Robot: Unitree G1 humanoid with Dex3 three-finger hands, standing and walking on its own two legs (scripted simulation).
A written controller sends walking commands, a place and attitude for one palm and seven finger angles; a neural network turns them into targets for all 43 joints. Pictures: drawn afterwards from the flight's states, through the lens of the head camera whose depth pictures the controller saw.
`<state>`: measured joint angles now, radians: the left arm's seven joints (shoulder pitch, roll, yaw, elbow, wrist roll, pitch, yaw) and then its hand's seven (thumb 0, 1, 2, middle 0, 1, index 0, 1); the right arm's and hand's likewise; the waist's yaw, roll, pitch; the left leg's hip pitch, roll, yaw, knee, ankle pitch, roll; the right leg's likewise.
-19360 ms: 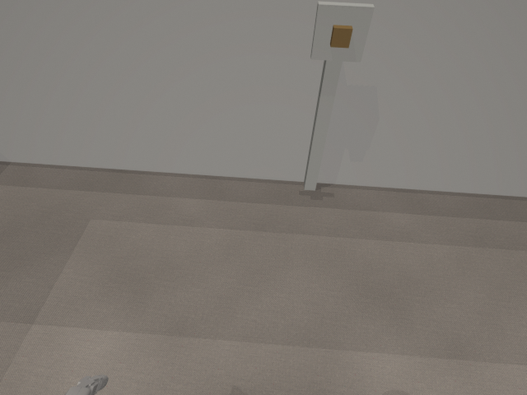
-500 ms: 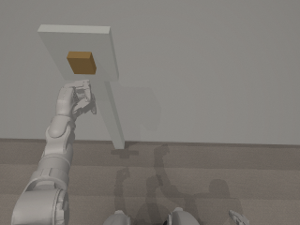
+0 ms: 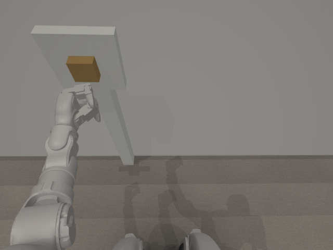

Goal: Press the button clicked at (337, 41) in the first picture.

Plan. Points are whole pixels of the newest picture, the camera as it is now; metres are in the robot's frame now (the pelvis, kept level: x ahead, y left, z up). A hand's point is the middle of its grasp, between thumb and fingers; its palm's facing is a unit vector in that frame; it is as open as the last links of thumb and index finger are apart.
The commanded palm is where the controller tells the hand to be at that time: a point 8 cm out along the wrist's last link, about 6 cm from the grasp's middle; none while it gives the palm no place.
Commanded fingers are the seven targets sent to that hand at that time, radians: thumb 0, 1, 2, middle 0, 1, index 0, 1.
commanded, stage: aim a knuckle at the button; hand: left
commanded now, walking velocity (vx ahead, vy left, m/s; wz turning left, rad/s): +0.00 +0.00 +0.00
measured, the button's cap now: (84, 68) +0.54 +0.19 +0.09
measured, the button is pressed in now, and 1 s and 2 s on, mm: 0 4 14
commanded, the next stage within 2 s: press the button with the knuckle in 0.28 s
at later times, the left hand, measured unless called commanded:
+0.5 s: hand (95, 107) +0.45 +0.17 +0.05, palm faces -0.02 -1.00 -0.02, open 3.1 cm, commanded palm +0.42 +0.21 +0.06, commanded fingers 0.00 0.90 0.90 -1.30 -1.50 -1.30 -1.50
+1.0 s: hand (99, 95) +0.48 +0.16 +0.05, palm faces -0.01 -1.00 -0.04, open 3.0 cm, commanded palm +0.46 +0.21 +0.06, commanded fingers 0.00 0.90 0.90 -1.30 -1.50 -1.30 -1.50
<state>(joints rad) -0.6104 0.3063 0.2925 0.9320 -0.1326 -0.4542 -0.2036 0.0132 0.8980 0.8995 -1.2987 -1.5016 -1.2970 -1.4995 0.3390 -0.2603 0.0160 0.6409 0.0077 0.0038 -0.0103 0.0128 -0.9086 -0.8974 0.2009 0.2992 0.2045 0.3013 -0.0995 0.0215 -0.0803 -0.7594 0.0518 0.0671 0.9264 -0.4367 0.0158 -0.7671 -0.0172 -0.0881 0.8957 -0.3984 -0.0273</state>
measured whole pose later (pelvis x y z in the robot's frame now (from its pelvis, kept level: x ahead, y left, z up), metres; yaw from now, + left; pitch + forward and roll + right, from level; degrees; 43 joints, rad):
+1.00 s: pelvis +0.00 +0.00 -0.01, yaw +0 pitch +19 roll -1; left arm -0.80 0.37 0.33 1.10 -0.09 -0.45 -0.19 0.01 0.88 0.91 -1.30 -1.50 -1.30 -1.50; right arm 0.35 -0.26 0.02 0.65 -0.01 0.03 0.00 0.01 -0.91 -0.90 0.20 0.30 0.20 0.30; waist -0.14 0.03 -0.09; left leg -0.85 0.05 0.06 0.98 -0.46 0.02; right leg -0.85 -0.02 -0.09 0.94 -0.41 -0.02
